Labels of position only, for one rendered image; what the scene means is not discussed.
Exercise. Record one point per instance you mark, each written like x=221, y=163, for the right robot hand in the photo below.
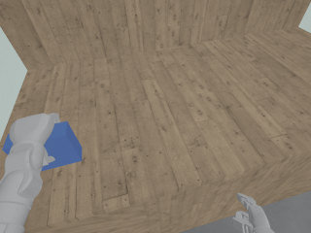
x=246, y=222

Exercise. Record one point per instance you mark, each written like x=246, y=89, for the sponge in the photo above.
x=62, y=144

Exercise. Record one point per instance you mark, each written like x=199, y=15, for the table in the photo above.
x=178, y=106

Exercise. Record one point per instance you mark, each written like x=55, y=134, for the left robot hand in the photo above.
x=35, y=128

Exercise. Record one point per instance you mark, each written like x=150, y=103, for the robot left forearm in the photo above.
x=20, y=184

